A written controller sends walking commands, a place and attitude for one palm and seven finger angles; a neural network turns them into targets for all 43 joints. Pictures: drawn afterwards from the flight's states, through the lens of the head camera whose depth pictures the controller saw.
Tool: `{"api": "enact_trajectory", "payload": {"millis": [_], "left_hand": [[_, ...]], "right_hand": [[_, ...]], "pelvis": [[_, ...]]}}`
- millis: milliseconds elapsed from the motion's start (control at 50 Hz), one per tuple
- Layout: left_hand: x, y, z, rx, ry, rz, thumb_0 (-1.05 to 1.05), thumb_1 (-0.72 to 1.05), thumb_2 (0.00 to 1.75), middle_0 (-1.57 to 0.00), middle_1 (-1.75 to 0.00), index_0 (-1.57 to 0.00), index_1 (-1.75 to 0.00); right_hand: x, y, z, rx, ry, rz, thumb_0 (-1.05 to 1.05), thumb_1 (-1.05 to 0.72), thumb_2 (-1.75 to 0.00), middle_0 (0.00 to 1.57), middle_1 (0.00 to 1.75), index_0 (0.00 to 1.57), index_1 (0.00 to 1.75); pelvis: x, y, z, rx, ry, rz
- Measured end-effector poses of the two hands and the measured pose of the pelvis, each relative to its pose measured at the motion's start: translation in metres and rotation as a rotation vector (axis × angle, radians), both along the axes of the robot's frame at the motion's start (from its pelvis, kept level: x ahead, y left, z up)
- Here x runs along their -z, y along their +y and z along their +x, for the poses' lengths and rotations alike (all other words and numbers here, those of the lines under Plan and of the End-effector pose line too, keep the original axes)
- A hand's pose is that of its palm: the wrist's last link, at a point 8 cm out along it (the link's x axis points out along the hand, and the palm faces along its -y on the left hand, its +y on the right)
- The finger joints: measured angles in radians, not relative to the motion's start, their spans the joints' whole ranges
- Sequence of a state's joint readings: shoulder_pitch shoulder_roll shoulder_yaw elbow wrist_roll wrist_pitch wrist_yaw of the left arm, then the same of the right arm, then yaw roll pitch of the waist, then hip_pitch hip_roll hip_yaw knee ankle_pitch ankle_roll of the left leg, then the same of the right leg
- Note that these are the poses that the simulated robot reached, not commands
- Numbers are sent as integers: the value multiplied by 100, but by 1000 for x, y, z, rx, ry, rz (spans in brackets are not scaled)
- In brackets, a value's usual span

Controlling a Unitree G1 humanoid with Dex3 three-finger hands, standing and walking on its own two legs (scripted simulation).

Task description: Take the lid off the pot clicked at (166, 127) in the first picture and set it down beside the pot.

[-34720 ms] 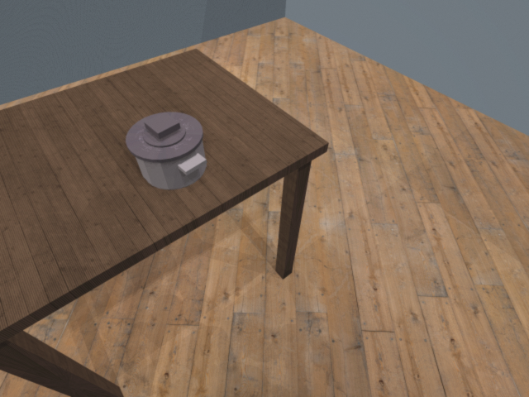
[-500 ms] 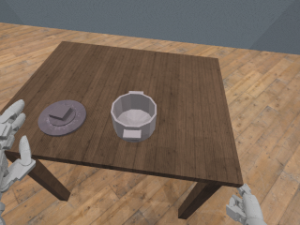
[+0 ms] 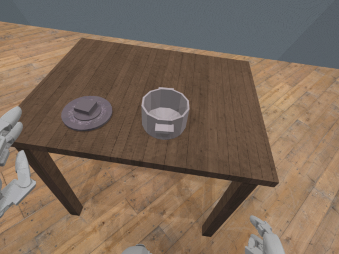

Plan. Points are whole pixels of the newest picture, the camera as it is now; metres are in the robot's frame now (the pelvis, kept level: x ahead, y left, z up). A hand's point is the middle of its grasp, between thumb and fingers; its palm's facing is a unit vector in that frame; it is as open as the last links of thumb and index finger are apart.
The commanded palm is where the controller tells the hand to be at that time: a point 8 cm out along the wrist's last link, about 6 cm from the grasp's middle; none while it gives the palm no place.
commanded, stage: step back with the hand held close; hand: left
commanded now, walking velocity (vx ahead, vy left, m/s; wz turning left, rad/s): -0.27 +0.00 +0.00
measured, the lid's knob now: (85, 106) +0.53 +0.29 +0.01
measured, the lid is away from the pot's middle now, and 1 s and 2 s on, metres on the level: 0.25 0.25 0.25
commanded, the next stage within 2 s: stop stepping back and stand still in 0.44 s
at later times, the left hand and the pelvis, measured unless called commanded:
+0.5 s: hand out of the picture +0.12 +0.27 +0.18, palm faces +0.28 -0.91 -0.31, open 7.4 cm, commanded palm +0.04 +0.32 +0.20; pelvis -0.10 +0.05 -0.01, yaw -2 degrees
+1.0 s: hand out of the picture -0.04 +0.36 +0.18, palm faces +0.39 -0.87 -0.31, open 7.4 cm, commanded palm -0.08 +0.38 +0.20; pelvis -0.23 +0.11 +0.00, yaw -3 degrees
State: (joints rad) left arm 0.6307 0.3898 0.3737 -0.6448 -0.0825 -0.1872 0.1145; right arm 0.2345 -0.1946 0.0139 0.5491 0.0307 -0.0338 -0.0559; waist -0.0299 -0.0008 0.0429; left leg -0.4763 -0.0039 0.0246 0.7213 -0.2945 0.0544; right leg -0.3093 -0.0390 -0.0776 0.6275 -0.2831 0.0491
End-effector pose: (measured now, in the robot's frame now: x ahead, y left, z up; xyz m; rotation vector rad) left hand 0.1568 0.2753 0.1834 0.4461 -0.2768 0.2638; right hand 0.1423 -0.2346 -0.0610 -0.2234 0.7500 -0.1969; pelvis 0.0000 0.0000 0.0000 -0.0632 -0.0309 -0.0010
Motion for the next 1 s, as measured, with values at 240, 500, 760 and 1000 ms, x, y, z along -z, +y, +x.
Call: {"api": "enact_trajectory", "payload": {"millis": [240,500,760,1000], "left_hand": [[-24,13,-42,37,-94,58,2,89,90,-21,-30,-21,-30],[1,46,-74,99,-158,-30,1,89,90,-22,-30,-21,-30],[-50,53,-172,258,-110,113,2,89,90,-22,-30,-21,-30],[-3,131,-239,-53,-93,-52,1,89,90,-21,-30,-21,-30]], "right_hand": [[-18,20,-30,-65,-80,-22,1,-90,-90,20,29,20,30],[-14,44,-95,25,-41,-47,1,-90,-90,20,30,20,30],[-38,77,-209,52,24,-25,1,-90,-90,20,30,20,30],[-14,108,-241,22,-25,2,1,-90,-90,20,30,20,30]], "pelvis": [[-4,13,-55,46,59,-29],[5,50,-104,38,33,6],[-20,78,-181,81,71,-47],[-4,110,-230,60,32,4]]}}
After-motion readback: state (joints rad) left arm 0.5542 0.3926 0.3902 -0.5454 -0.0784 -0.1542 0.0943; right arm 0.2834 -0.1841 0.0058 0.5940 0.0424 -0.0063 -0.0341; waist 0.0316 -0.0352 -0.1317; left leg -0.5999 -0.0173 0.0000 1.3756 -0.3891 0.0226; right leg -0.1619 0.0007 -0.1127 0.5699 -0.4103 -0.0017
